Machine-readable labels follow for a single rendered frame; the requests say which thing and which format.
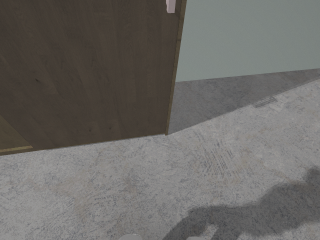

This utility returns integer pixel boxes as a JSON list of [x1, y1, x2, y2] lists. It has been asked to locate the handle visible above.
[[166, 0, 176, 13]]

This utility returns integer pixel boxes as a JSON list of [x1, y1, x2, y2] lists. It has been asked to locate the wardrobe door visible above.
[[0, 0, 181, 150], [0, 115, 30, 149]]

